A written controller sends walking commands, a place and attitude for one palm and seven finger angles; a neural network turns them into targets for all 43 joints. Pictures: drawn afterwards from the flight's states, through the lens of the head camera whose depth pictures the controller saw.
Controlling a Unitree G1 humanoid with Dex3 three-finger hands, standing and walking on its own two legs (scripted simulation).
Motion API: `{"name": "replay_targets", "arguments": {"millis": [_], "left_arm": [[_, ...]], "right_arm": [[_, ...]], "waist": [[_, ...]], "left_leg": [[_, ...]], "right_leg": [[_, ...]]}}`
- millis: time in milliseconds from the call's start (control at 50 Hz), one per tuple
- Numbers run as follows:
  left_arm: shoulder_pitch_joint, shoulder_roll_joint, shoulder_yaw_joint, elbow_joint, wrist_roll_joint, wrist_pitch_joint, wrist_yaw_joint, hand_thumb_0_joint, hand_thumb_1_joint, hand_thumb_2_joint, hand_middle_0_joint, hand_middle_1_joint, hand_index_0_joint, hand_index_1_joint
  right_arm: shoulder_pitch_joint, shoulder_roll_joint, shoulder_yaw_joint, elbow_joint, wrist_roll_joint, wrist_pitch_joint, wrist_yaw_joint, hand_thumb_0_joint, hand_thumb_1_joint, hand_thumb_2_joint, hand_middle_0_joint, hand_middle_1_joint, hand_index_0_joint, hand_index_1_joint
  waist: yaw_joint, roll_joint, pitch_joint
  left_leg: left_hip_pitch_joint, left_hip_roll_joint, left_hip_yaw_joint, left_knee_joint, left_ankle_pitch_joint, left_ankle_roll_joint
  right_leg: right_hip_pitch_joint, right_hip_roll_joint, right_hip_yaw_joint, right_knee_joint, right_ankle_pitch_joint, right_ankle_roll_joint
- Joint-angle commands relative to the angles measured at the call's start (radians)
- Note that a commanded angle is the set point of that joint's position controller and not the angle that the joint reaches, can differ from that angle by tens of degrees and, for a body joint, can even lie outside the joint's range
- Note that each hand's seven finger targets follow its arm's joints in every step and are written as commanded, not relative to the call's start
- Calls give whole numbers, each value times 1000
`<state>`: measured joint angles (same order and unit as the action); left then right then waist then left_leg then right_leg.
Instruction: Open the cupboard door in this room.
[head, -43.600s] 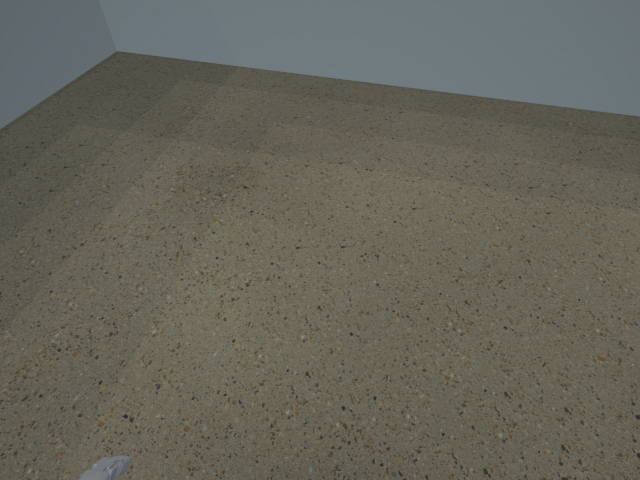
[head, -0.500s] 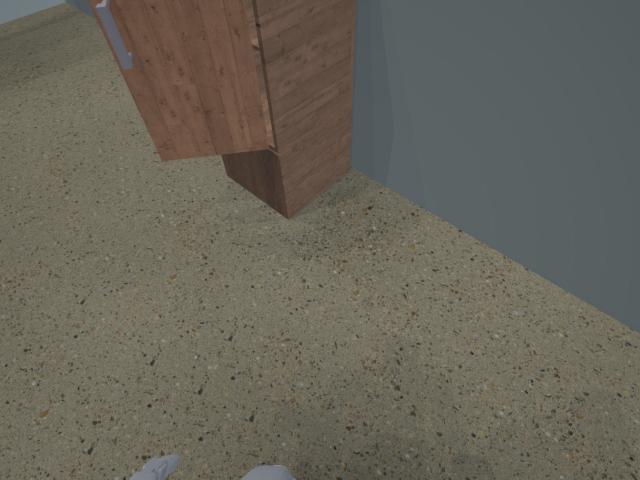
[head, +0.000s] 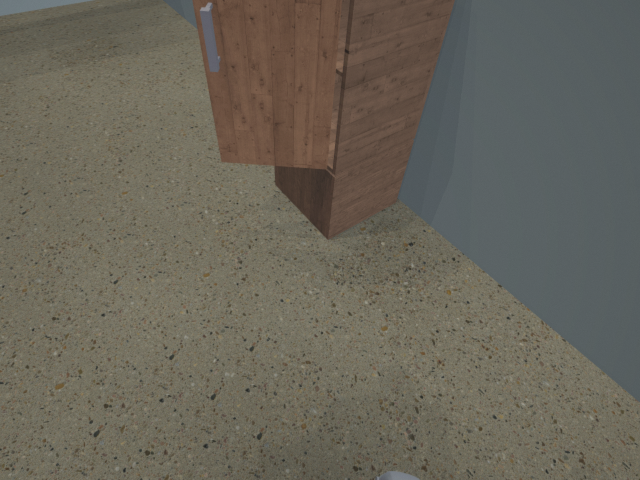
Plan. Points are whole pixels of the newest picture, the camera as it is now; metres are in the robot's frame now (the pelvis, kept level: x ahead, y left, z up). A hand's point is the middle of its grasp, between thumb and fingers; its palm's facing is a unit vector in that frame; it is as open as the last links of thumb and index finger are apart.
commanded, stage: take the last steps up to it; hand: left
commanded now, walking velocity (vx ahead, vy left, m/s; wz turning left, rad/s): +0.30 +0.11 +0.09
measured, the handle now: (212, 37) +1.06 +0.36 +0.03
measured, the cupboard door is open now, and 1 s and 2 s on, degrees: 51 51 51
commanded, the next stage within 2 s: come to a stop and stand still in 1.24 s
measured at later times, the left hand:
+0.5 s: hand out of the picture +0.14 +0.17 -0.16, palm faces +0.16 -0.96 -0.21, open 7.2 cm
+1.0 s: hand (175, 316) +0.39 +0.29 -0.17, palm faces +0.10 -0.98 -0.18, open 7.4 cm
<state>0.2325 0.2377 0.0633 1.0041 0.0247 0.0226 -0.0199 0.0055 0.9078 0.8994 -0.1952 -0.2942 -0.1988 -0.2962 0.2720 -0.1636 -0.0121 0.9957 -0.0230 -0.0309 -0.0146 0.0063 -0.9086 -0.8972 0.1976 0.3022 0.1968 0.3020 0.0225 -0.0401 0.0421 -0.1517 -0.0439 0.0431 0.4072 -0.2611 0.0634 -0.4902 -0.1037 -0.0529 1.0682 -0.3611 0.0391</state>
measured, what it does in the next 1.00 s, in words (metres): walks ahead: right foot, then left foot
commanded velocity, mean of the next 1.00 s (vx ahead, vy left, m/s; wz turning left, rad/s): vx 0.30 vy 0.09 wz -0.01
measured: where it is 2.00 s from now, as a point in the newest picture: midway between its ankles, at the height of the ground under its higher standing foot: (294, 391)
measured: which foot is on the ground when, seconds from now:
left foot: down 0.00-0.22, up 0.24-0.68, down 0.70-1.00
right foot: up 0.00-0.20, down 0.22-0.70, up 0.72-1.00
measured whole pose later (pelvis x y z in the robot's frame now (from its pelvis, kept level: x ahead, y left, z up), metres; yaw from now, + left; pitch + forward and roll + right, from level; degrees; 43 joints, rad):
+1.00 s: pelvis +0.32 +0.10 +0.00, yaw +2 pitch +0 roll +1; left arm 0.17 0.19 0.07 1.01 0.02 -0.01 -0.01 0.00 0.91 0.90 -0.19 -0.29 -0.20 -0.30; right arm 0.29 -0.17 -0.03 1.04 -0.03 -0.07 -0.03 -0.01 -0.95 -0.90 0.20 0.30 0.20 0.30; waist 0.01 -0.05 0.03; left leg -0.12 -0.04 0.18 0.32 -0.21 0.07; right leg -0.56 -0.11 -0.06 0.98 -0.22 0.02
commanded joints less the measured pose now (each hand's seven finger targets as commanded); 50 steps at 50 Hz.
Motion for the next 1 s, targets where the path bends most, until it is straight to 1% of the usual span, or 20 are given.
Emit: {"name": "replay_targets", "arguments": {"millis": [0, 100, 160, 180, 200, 220, 240, 260, 300, 340, 440, 580, 620, 640, 660, 680, 700, 720, 800, 980], "left_arm": [[-91, 26, -6, -99, 0, -34, -4, 0, 900, 900, -200, -300, -200, -300], [-143, 18, -9, -122, 0, -41, -5, 0, 900, 900, -200, -300, -200, -300], [-8, 42, 9, -78, 3, -53, -2, 0, 900, 900, -200, -300, -200, -300], [118, 99, 26, -44, 6, -65, 2, 0, 900, 900, -200, -300, -200, -300], [247, 202, 50, -7, 10, -75, 12, 0, 900, 900, -200, -300, -200, -300], [281, 224, 53, -7, -3, -70, 21, 0, 900, 900, -200, -300, -200, -300], [195, 185, 45, -32, -8, -71, 28, 0, 900, 900, -200, -300, -200, -300], [125, 133, 32, -44, -7, -74, 31, 0, 900, 900, -200, -300, -200, -300], [66, 51, 12, -49, -6, -83, 32, 0, 900, 900, -200, -300, -200, -300], [95, 27, 3, -25, -9, -100, 27, 0, 900, 900, -200, -300, -200, -300], [169, 48, 7, 31, -5, -115, 26, 0, 900, 900, -200, -300, -200, -300], [178, 98, 13, 74, 7, -100, 27, 0, 900, 900, -200, -300, -200, -300], [151, 99, 20, 70, 3, -89, 27, 0, 900, 900, -200, -300, -200, -300], [161, 75, 14, 70, 2, -84, 23, 0, 900, 900, -200, -300, -200, -300], [200, 24, 6, 57, -6, -81, 19, 0, 900, 900, -200, -300, -200, -300], [177, -7, -7, 19, -8, -80, 19, 0, 900, 900, -200, -300, -200, -300], [109, -2, -4, -8, -8, -78, 21, 0, 900, 900, -200, -300, -200, -300], [70, -2, -2, -3, -6, -79, 21, 0, 900, 900, -200, -300, -200, -300], [124, -33, 1, 33, 2, -52, 9, 0, 900, 900, -200, -300, -200, -300], [-65, -31, -2, -55, 2, -37, 1, 0, 900, 900, -200, -300, -200, -300]], "right_arm": [[108, -165, -40, 0, 3, -27, -9, 0, -900, -900, 200, 300, 200, 300], [135, -160, -40, 35, -2, -22, -3, 0, -900, -900, 200, 300, 200, 300], [112, -145, -37, 47, 3, -20, -4, 0, -900, -900, 200, 300, 200, 300], [101, -128, -36, 41, 12, -25, 2, 0, -900, -900, 200, 300, 200, 300], [122, -81, -32, 17, 19, -29, 9, 0, -900, -900, 200, 300, 200, 300], [68, -125, -44, -10, 8, -19, 13, 0, -900, -900, 200, 300, 200, 300], [56, -140, -53, -1, 6, -13, 17, 0, -900, -900, 200, 300, 200, 300], [12, -116, -54, 4, 3, -9, 20, 0, -900, -900, 200, 300, 200, 300], [38, -69, -49, 26, -2, 11, 30, 0, -900, -900, 200, 300, 200, 300], [62, -36, -43, 41, -3, 20, 38, 0, -900, -900, 200, 300, 200, 300], [-25, -26, -44, 2, -2, 21, 51, 0, -900, -900, 200, 300, 200, 300], [-155, -55, -43, -65, 5, -2, 65, 0, -900, -900, 200, 300, 200, 300], [-59, -82, -48, -38, 1, -12, 57, 0, -900, -900, 200, 300, 200, 300], [47, -131, -57, -2, -3, -19, 46, 0, -900, -900, 200, 300, 200, 300], [189, -241, -84, 30, -16, -28, 30, 0, -900, -900, 200, 300, 200, 300], [292, -307, -97, 44, -8, -23, 12, 0, -900, -900, 200, 300, 200, 300], [262, -298, -91, 39, -7, -14, -1, 0, -900, -900, 200, 300, 200, 300], [186, -236, -75, 27, -6, -22, -4, 0, -900, -900, 200, 300, 200, 300], [51, -119, -36, -2, 1, -52, -11, 0, -900, -900, 200, 300, 200, 300], [132, -106, -37, 46, -4, -57, -11, 0, -900, -900, 200, 300, 200, 300]], "waist": [[-40, 135, 4], [-42, 140, 58], [28, 62, 33], [83, -48, -27], [118, -294, -94], [123, -242, -74], [79, -135, -7], [56, -133, 63], [1, -98, 90], [-14, -105, 60], [7, -52, 27], [21, -147, 64], [-37, -113, 42], [-81, -8, -17], [-128, 249, -130], [-151, 394, -195], [-145, 284, -140], [-116, 184, -105], [-17, 146, -23], [-25, 96, 34]], "left_leg": [[93, 255, -207, -191, 246, 148], [-3, 259, -201, -188, 126, 143], [-142, 188, -148, -31, 54, 80], [-264, 112, -81, 157, -10, 37], [-460, -4, 25, 440, -230, -23], [-508, 30, -29, 661, -353, -35], [-511, 94, -84, 734, -246, -38], [-513, 119, -91, 756, -153, -46], [-444, 159, -76, 723, -31, -68], [-412, 150, -32, 660, 45, -90], [-448, 150, 19, 470, 101, -116], [-290, 115, 61, 202, 55, -85], [-89, 78, 88, 100, 74, -72], [86, 78, 84, 57, 40, -60], [286, 280, -174, 17, 4, 3], [338, 424, -420, -103, 8, 79], [283, 464, -427, -148, 4, 125], [202, 428, -359, -142, 59, 125], [-17, 340, -137, -206, 193, 77], [64, 324, -59, -238, 334, 115]], "right_leg": [[-82, -6, -11, -158, 41, 3], [69, 26, -47, -368, 50, -2], [363, 50, -47, -543, 131, -17], [570, -32, 74, -624, 66, -45], [750, -314, 424, -760, -22, -144], [655, -433, 584, -888, -116, -212], [522, -402, 540, -925, -276, -218], [395, -360, 482, -939, -254, -195], [277, -288, 241, -942, -59, -150], [286, -226, 107, -938, 129, -126], [402, -221, 37, -914, 333, -149], [368, -240, 23, -847, 273, -131], [279, -198, -27, -746, 238, -104], [220, -144, -68, -562, 271, -83], [56, -31, -140, -279, 34, -39], [-78, 58, -96, 17, -249, -26], [-157, 25, -1, 162, -223, -49], [-183, -10, 21, 219, -136, -57], [-86, -43, 44, 152, 52, -34], [-99, -20, 11, -201, 166, -31]]}}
